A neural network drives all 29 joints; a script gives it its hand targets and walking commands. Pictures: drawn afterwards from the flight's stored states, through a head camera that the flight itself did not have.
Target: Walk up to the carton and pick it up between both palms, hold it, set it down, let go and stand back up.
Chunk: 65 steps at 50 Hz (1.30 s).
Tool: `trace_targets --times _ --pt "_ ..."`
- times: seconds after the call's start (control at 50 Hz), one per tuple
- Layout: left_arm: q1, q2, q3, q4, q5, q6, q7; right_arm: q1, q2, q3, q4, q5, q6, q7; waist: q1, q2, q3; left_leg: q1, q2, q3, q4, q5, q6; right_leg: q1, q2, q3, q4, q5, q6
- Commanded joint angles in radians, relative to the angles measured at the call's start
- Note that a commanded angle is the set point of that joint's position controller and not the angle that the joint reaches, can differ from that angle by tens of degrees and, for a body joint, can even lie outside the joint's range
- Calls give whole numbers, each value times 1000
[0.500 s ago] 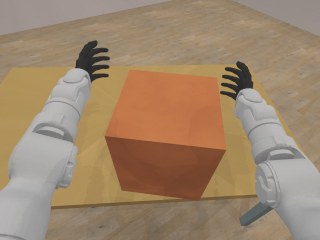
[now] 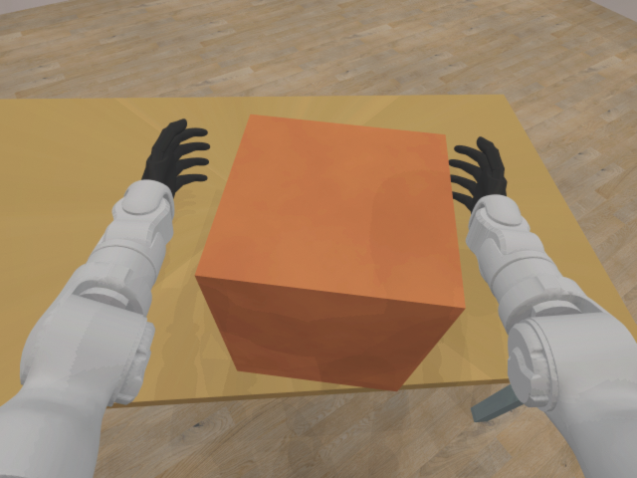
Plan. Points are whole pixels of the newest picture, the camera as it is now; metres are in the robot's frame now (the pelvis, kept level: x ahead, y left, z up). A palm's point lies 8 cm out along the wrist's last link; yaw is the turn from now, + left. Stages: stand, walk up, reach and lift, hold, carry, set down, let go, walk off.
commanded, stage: reach and lift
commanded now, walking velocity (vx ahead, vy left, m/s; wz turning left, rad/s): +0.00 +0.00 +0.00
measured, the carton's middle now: (330, 265) +0.40 -0.01 +0.00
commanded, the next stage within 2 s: none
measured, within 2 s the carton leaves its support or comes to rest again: neither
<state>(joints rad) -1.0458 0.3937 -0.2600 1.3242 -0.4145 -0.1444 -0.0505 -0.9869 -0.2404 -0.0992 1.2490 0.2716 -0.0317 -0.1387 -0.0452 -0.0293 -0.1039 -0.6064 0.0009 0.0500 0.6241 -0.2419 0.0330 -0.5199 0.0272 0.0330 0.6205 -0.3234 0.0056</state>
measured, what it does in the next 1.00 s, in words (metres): stands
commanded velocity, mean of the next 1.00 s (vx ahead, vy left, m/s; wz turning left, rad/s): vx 0.00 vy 0.00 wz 0.00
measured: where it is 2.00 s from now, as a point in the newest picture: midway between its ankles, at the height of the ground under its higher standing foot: outside the picture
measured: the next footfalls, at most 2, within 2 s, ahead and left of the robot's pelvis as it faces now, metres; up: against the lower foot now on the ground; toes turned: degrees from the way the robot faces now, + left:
none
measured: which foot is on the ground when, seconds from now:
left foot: down 0.00-1.00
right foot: down 0.00-1.00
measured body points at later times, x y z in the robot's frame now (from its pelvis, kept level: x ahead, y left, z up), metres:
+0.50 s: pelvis +0.01 +0.00 -0.01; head +0.13 +0.01 +0.43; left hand +0.50 +0.21 +0.05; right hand +0.47 -0.22 +0.04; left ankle +0.03 +0.09 -0.72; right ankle -0.02 -0.12 -0.72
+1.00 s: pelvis +0.01 +0.00 -0.01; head +0.12 +0.02 +0.43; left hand +0.50 +0.18 +0.06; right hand +0.46 -0.19 +0.03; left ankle +0.03 +0.09 -0.72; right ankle -0.02 -0.12 -0.72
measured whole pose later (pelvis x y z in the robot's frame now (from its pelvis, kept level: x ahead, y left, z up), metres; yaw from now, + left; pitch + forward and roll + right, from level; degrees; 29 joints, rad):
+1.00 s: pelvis +0.01 +0.00 -0.01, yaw +0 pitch +23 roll -1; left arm -1.04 0.31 -0.06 1.33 -0.26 -0.35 -0.09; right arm -0.95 -0.16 -0.14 1.31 0.14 -0.31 -0.12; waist -0.05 -0.02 -0.18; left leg -0.80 0.00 0.05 0.62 -0.23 0.03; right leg -0.72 0.03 0.03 0.62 -0.31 0.01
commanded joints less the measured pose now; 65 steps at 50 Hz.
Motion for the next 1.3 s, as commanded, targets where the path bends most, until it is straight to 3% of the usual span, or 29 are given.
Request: trace_targets --times 0.0,0.08,0.16,0.36,0.4,0.54,0.62,0.7,0.84,0.92,1.0,1.08,1.2,1.28 --pt "-587 184 33 -38 -53 -111 1 -450 -215 49 -101 36 -131 24 -98 131 -859 529 53 -101 121 633 -113 -224 8 -109 -80 447 4" --pt "-547 172 57 -5 -33 -137 -5 -398 -206 79 -53 50 -167 34 -82 124 -894 528 51 -101 132 670 -112 -229 9 -106 -74 476 5" --pt "-516 157 67 1 -8 -164 -16 -373 -200 73 -14 46 -206 36 -91 137 -897 524 48 -104 136 693 -117 -227 9 -104 -67 530 11" --pt "-516 150 108 -100 21 -218 -10 -358 -192 55 -66 29 -283 48 -78 163 -1042 536 42 -95 177 824 -137 -226 10 -107 -31 656 20" --pt "-498 147 111 -92 24 -226 -15 -345 -187 58 -81 27 -292 48 -80 140 -1050 525 40 -95 184 833 -134 -210 10 -106 -21 695 26" --pt "-484 114 134 -94 50 -239 -24 -335 -144 44 -92 -4 -309 44 -91 118 -1057 469 30 -91 181 805 -125 -170 3 -98 2 773 40" --pt "-487 65 146 -71 79 -243 -31 -358 -93 46 -101 -17 -313 45 -74 108 -1009 434 28 -91 166 766 -115 -159 0 -97 -3 765 44" --pt "-496 8 146 -59 97 -249 -38 -366 -36 30 -113 -43 -312 42 -83 90 -975 398 28 -88 155 703 -99 -156 -4 -95 -12 730 41" --pt "-524 -80 179 -22 159 -256 -53 -425 64 -36 -165 -143 -317 46 -75 65 -924 367 28 -77 123 605 -88 -145 -11 -107 -35 647 41" --pt "-527 -70 236 -23 213 -259 -34 -423 80 -119 -192 -208 -332 18 -83 59 -946 317 19 -60 107 541 -82 -79 -13 -100 -44 661 42" --pt "-522 -87 303 -40 278 -250 -4 -426 115 -163 -203 -256 -334 2 -67 63 -949 321 16 -49 99 557 -82 -54 -8 -93 -50 682 44" --pt "-524 -118 313 -68 305 -250 7 -434 139 -178 -210 -279 -342 0 -70 74 -983 361 16 -43 106 622 -91 -25 -3 -92 -49 745 40" --pt "-529 -216 331 -80 349 -262 -14 -435 267 -186 -215 -340 -354 23 -72 73 -975 374 14 -33 98 626 -88 17 -8 -95 -50 784 42" --pt "-553 -405 342 -57 416 -279 -63 -476 493 -201 -235 -456 -375 80 -76 51 -944 381 11 -21 81 614 -82 54 -13 -110 -60 770 38"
